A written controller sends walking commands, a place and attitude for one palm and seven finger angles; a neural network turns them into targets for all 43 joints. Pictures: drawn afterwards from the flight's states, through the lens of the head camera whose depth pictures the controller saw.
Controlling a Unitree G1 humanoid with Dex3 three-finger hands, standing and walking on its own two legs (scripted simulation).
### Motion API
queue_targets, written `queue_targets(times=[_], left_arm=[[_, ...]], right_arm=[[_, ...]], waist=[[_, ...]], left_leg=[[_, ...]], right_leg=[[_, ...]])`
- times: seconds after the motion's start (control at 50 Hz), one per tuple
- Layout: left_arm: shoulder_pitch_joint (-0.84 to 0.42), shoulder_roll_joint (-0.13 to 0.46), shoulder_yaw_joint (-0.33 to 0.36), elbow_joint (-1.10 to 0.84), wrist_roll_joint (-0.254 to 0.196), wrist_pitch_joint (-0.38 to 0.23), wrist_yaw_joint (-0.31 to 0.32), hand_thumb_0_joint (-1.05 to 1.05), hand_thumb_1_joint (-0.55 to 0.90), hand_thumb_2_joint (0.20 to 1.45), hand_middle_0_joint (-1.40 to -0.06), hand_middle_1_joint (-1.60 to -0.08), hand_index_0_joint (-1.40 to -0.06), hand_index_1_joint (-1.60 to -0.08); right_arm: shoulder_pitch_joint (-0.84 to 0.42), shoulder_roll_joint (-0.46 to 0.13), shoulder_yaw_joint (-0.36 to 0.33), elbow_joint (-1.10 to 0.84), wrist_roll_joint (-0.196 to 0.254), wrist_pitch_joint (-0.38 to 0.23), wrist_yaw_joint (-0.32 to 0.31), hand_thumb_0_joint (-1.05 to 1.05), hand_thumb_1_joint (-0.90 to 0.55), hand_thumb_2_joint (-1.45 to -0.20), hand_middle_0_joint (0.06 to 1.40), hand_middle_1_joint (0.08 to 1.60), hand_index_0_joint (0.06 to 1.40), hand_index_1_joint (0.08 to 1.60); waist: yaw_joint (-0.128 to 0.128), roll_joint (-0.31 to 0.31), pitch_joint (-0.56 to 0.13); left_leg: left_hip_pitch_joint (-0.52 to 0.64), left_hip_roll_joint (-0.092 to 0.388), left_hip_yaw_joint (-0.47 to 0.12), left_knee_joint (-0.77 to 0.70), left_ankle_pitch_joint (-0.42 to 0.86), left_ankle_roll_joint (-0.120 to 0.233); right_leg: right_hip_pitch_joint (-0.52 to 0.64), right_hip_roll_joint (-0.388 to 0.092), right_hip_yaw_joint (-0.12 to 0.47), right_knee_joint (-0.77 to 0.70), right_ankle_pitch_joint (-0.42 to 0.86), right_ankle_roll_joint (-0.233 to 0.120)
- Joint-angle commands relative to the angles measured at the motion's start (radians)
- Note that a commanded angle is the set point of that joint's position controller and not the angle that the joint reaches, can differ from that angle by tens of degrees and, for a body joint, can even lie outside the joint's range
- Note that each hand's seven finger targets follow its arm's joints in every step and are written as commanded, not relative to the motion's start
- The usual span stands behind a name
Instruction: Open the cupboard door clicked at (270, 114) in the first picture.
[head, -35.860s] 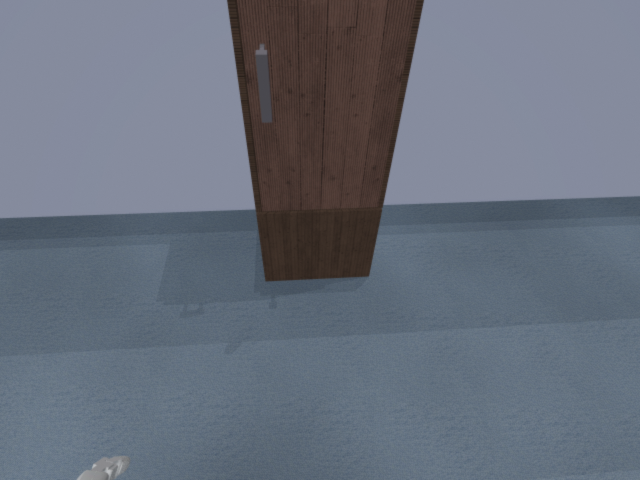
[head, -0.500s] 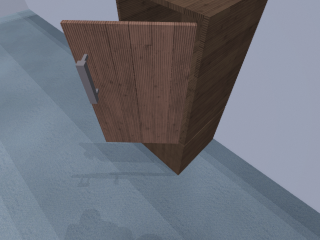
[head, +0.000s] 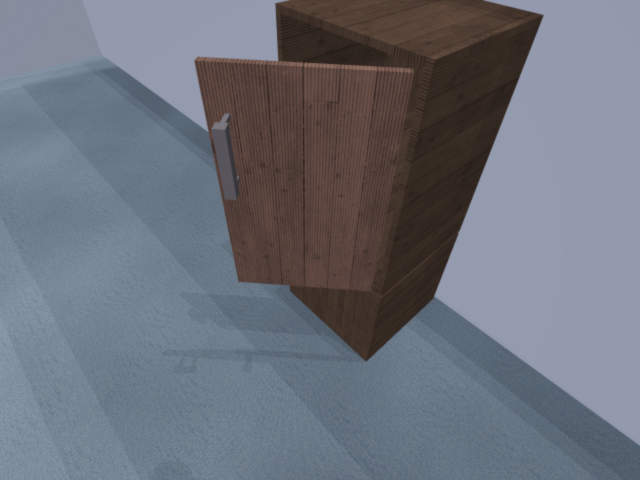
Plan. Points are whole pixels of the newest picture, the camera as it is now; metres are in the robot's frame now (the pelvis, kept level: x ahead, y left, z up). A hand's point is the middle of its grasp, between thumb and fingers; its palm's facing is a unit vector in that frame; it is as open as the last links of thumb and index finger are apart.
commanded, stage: come to a stop and stand still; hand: left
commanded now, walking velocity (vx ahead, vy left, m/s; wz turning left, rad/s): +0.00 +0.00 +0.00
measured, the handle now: (229, 157) +0.66 +0.22 +0.06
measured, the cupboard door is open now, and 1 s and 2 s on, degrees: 43 43 43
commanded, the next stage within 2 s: look again from close up in 0.98 s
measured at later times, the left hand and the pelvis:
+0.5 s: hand out of the picture -0.10 +0.19 -0.19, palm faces +0.10 -0.98 -0.19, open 7.4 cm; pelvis -0.06 +0.02 -0.01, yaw +1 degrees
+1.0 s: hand out of the picture -0.03 +0.23 -0.17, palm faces -0.01 -0.98 -0.21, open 7.4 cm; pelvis -0.09 +0.05 +0.00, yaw -1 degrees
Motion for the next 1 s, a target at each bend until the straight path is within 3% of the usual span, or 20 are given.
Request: queue_targets(times=[0.0, 0.2, 0.34, 0.38, 0.42, 0.46, 0.48, 0.52, 0.6, 0.62, 0.64, 0.66, 0.68, 0.7, 0.76, 0.82, 0.88, 0.92, 0.96, 0.98], left_arm=[[-0.017, 0.119, 0.018, -0.054, -0.003, -0.025, 0.004, 0.000, 0.900, 0.900, -0.200, -0.300, -0.200, -0.300], [0.057, 0.064, 0.012, 0.009, 0.004, -0.009, 0.001, 0.000, 0.900, 0.900, -0.200, -0.300, -0.200, -0.300], [0.226, -0.020, 0.013, 0.057, 0.013, 0.020, 0.002, 0.000, 0.900, 0.900, -0.200, -0.300, -0.200, -0.300], [0.273, -0.032, 0.016, 0.062, 0.016, 0.025, 0.007, 0.000, 0.900, 0.900, -0.200, -0.300, -0.200, -0.300], [0.297, -0.005, 0.022, 0.052, 0.024, 0.026, 0.015, 0.000, 0.900, 0.900, -0.200, -0.300, -0.200, -0.300], [0.075, 0.086, 0.041, -0.026, 0.023, 0.026, 0.033, 0.000, 0.900, 0.900, -0.200, -0.300, -0.200, -0.300], [-0.130, 0.125, 0.054, -0.078, 0.017, 0.025, 0.039, 0.000, 0.900, 0.900, -0.200, -0.300, -0.200, -0.300], [-0.300, 0.155, 0.071, -0.136, 0.019, 0.007, 0.046, 0.000, 0.900, 0.900, -0.200, -0.300, -0.200, -0.300], [0.066, 0.048, 0.061, -0.031, 0.013, 0.017, 0.043, 0.000, 0.900, 0.900, -0.200, -0.300, -0.200, -0.300], [0.122, 0.014, 0.058, -0.022, 0.002, 0.017, 0.033, 0.000, 0.900, 0.900, -0.200, -0.300, -0.200, -0.300], [0.114, -0.009, 0.055, -0.034, -0.009, 0.015, 0.023, 0.000, 0.900, 0.900, -0.200, -0.300, -0.200, -0.300], [0.032, 0.027, 0.060, -0.068, -0.008, 0.015, 0.014, 0.000, 0.900, 0.900, -0.200, -0.300, -0.200, -0.300], [-0.005, 0.038, 0.066, -0.075, 0.001, 0.018, 0.005, 0.000, 0.900, 0.900, -0.200, -0.300, -0.200, -0.300], [-0.037, 0.039, 0.065, -0.061, 0.009, 0.021, 0.007, 0.000, 0.900, 0.900, -0.200, -0.300, -0.200, -0.300], [0.011, -0.048, 0.037, -0.045, 0.002, 0.013, 0.003, 0.000, 0.900, 0.900, -0.200, -0.300, -0.200, -0.300], [-0.064, -0.066, 0.020, -0.060, 0.000, -0.005, -0.003, 0.000, 0.900, 0.900, -0.200, -0.300, -0.200, -0.300], [-0.041, -0.073, 0.014, -0.045, -0.007, -0.016, -0.001, 0.000, 0.900, 0.900, -0.200, -0.300, -0.200, -0.300], [0.073, -0.037, 0.019, -0.001, -0.010, -0.026, 0.011, 0.000, 0.900, 0.900, -0.200, -0.300, -0.200, -0.300], [0.132, 0.019, 0.017, 0.035, -0.015, -0.033, 0.025, 0.000, 0.900, 0.900, -0.200, -0.300, -0.200, -0.300], [0.097, 0.021, 0.019, 0.031, -0.013, -0.035, 0.027, 0.000, 0.900, 0.900, -0.200, -0.300, -0.200, -0.300]], right_arm=[[0.001, -0.144, -0.026, -0.041, 0.003, -0.024, -0.006, 0.000, -0.900, -0.900, 0.200, 0.300, 0.200, 0.300], [-0.014, -0.135, -0.029, 0.011, 0.007, -0.015, -0.010, 0.000, -0.900, -0.900, 0.200, 0.300, 0.200, 0.300], [-0.122, -0.136, -0.040, -0.011, 0.013, 0.005, -0.014, 0.000, -0.900, -0.900, 0.200, 0.300, 0.200, 0.300], [-0.136, -0.126, -0.042, -0.019, 0.012, 0.016, -0.010, 0.000, -0.900, -0.900, 0.200, 0.300, 0.200, 0.300], [-0.138, -0.086, -0.041, -0.043, 0.015, 0.036, -0.004, 0.000, -0.900, -0.900, 0.200, 0.300, 0.200, 0.300], [0.005, -0.034, -0.066, -0.019, 0.020, 0.078, -0.005, 0.000, -0.900, -0.900, 0.200, 0.300, 0.200, 0.300], [0.099, -0.082, -0.086, 0.016, 0.015, 0.083, -0.008, 0.000, -0.900, -0.900, 0.200, 0.300, 0.200, 0.300], [0.270, -0.100, -0.094, 0.067, 0.016, 0.063, -0.009, 0.000, -0.900, -0.900, 0.200, 0.300, 0.200, 0.300], [0.190, 0.045, -0.034, 0.038, 0.025, -0.003, -0.007, 0.000, -0.900, -0.900, 0.200, 0.300, 0.200, 0.300], [0.136, -0.001, -0.035, 0.015, 0.021, -0.021, -0.012, 0.000, -0.900, -0.900, 0.200, 0.300, 0.200, 0.300], [0.066, -0.083, -0.049, -0.024, 0.011, -0.036, -0.023, 0.000, -0.900, -0.900, 0.200, 0.300, 0.200, 0.300], [-0.023, -0.136, -0.056, -0.065, 0.005, -0.036, -0.036, 0.000, -0.900, -0.900, 0.200, 0.300, 0.200, 0.300], [-0.076, -0.125, -0.049, -0.066, -0.001, -0.041, -0.038, 0.000, -0.900, -0.900, 0.200, 0.300, 0.200, 0.300], [-0.074, -0.126, -0.052, -0.045, -0.001, -0.046, -0.040, 0.000, -0.900, -0.900, 0.200, 0.300, 0.200, 0.300], [-0.008, -0.041, -0.023, -0.011, -0.004, -0.045, -0.036, 0.000, -0.900, -0.900, 0.200, 0.300, 0.200, 0.300], [0.115, -0.041, -0.025, 0.038, -0.008, -0.043, -0.044, 0.000, -0.900, -0.900, 0.200, 0.300, 0.200, 0.300], [0.183, -0.040, -0.019, 0.066, -0.001, -0.040, -0.048, 0.000, -0.900, -0.900, 0.200, 0.300, 0.200, 0.300], [0.172, -0.011, -0.011, 0.061, 0.018, -0.049, -0.047, 0.000, -0.900, -0.900, 0.200, 0.300, 0.200, 0.300], [0.137, 0.036, 0.002, 0.045, 0.026, -0.047, -0.047, 0.000, -0.900, -0.900, 0.200, 0.300, 0.200, 0.300], [0.128, 0.037, 0.000, 0.052, 0.022, -0.038, -0.047, 0.000, -0.900, -0.900, 0.200, 0.300, 0.200, 0.300]], waist=[[-0.004, -0.037, 0.050], [0.019, 0.041, 0.059], [0.081, 0.124, 0.058], [0.089, 0.082, 0.075], [0.089, -0.080, 0.129], [-0.034, -0.370, 0.122], [-0.125, -0.315, 0.105], [-0.216, -0.219, 0.005], [-0.014, -0.039, 0.074], [0.024, 0.116, 0.132], [0.037, 0.284, 0.164], [0.040, 0.213, 0.186], [0.050, 0.121, 0.159], [0.036, 0.172, 0.169], [0.038, 0.027, 0.196], [-0.023, 0.046, 0.152], [-0.021, 0.064, 0.074], [0.020, -0.009, -0.020], [0.024, -0.147, -0.016], [0.015, -0.145, -0.005]], left_leg=[[-0.097, 0.087, -0.132, -0.147, -0.256, 0.013], [-0.208, 0.115, -0.177, -0.246, -0.421, 0.013], [-0.388, 0.173, -0.179, -0.322, -0.496, 0.042], [-0.410, 0.154, -0.156, -0.275, -0.511, 0.037], [-0.404, 0.044, -0.081, -0.087, -0.509, -0.005], [0.023, -0.065, 0.005, 0.600, -0.240, -0.048], [0.129, -0.078, -0.038, 0.847, -0.195, -0.040], [0.220, -0.030, -0.032, 0.861, -0.198, -0.028], [0.041, -0.026, 0.034, -0.166, -0.287, -0.009], [0.013, 0.053, -0.108, -0.285, -0.222, 0.006], [-0.027, 0.261, -0.373, -0.328, -0.225, 0.069], [-0.166, 0.348, -0.382, -0.365, -0.244, 0.141], [-0.204, 0.307, -0.322, -0.372, -0.244, 0.156], [-0.214, 0.271, -0.316, -0.347, -0.210, 0.123], [-0.097, 0.261, -0.262, -0.318, -0.160, 0.131], [0.125, 0.261, -0.250, -0.255, 0.054, 0.134], [0.145, 0.231, -0.205, -0.150, 0.260, 0.095], [-0.019, 0.168, -0.107, 0.012, 0.314, 0.030], [-0.190, 0.054, 0.010, 0.132, -0.200, -0.039], [-0.156, 0.067, -0.010, 0.157, -0.264, -0.043]], right_leg=[[-0.008, -0.102, 0.161, -0.156, -0.292, -0.022], [0.067, -0.054, 0.100, -0.055, -0.234, 0.003], [0.222, -0.006, 0.022, 0.224, -0.122, 0.015], [0.222, -0.008, 0.043, 0.194, -0.160, 0.009], [0.067, -0.080, 0.202, -0.006, -0.413, -0.030], [-0.532, -0.363, 0.549, -0.513, -0.840, -0.135], [-0.667, -0.315, 0.458, -0.503, -0.700, -0.116], [-0.629, -0.241, 0.256, -0.378, -0.432, -0.059], [-0.108, -0.129, 0.202, -0.026, -0.245, -0.030], [-0.128, -0.061, 0.158, 0.129, -0.215, -0.013], [-0.262, 0.000, 0.100, 0.283, -0.204, 0.023], [-0.236, -0.041, 0.137, 0.361, -0.178, 0.023], [-0.166, -0.036, 0.149, 0.416, -0.119, 0.028], [-0.158, -0.025, 0.163, 0.457, -0.107, 0.027], [-0.181, -0.038, 0.123, 0.401, -0.117, 0.029], [-0.177, -0.022, 0.044, 0.182, -0.187, 0.028], [0.017, 0.006, 0.011, -0.015, -0.095, 0.005], [0.321, -0.099, 0.138, -0.063, 0.183, -0.047], [0.405, -0.305, 0.288, -0.047, 0.538, -0.171], [0.327, -0.290, 0.273, -0.077, 0.465, -0.198]])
